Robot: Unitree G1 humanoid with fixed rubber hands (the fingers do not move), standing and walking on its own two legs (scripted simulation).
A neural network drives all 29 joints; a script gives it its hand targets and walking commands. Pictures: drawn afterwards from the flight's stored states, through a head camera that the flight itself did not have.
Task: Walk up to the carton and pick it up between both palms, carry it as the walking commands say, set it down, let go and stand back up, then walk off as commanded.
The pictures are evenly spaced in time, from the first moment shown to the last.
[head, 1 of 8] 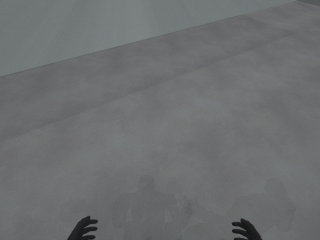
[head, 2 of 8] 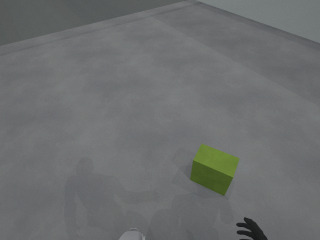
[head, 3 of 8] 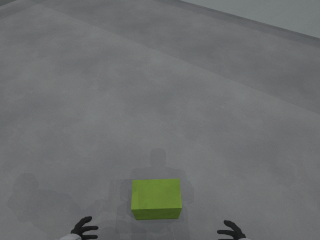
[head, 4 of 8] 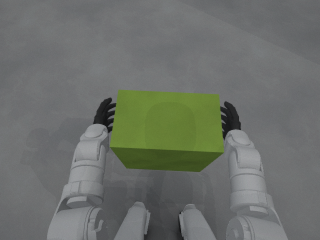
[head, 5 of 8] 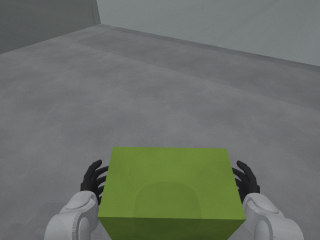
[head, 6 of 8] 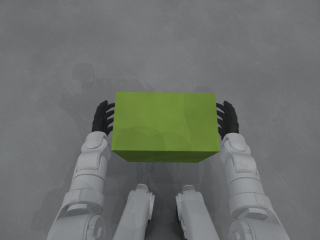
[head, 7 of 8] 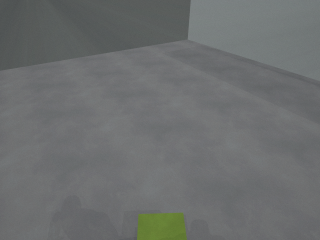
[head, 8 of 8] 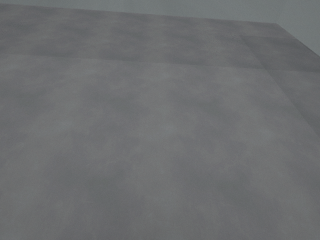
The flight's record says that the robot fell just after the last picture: no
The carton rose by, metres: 0.69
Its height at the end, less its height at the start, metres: +0.00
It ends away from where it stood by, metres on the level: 0.88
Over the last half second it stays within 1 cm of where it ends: yes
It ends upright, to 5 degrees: yes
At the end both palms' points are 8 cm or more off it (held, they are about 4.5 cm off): yes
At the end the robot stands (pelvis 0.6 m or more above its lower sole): yes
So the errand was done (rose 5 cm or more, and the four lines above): yes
